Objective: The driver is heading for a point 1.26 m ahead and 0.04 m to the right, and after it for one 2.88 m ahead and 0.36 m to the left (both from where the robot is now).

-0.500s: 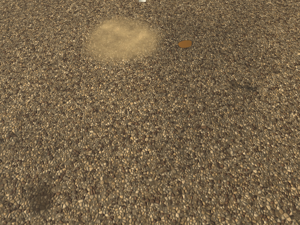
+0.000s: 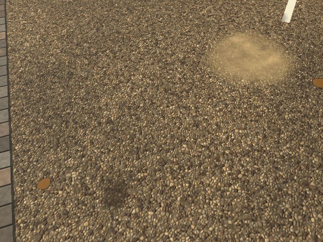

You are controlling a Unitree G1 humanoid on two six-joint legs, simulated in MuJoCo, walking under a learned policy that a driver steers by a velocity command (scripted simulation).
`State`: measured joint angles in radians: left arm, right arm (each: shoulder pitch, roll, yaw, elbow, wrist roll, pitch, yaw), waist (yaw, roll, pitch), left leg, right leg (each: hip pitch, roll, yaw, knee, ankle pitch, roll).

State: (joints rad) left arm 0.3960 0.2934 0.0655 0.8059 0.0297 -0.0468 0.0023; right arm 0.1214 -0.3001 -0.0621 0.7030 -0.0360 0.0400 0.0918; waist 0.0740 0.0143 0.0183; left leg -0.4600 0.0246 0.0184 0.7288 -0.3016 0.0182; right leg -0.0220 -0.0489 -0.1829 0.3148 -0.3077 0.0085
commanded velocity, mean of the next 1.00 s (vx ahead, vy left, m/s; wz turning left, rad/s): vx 0.48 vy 0.00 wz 0.07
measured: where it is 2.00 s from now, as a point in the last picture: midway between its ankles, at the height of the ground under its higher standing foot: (158, 169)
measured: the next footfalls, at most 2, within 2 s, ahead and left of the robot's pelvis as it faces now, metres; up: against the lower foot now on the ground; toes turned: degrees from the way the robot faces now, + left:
left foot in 0.08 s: +0.12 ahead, +0.11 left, +0.00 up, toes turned +5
right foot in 0.60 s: +0.50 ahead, +0.05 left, +0.00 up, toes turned +10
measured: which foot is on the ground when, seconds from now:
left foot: up 0.00-0.06, down 0.08-0.62, up 0.64-1.00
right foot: down 0.00-0.10, up 0.12-0.58, down 0.60-1.00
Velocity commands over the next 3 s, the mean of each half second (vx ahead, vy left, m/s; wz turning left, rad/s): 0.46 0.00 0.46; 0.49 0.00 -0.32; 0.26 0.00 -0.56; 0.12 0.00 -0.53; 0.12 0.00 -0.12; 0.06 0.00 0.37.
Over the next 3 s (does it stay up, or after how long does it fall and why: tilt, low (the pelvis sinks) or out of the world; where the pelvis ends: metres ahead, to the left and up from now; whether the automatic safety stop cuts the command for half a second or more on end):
stays up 0.89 0.08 -0.01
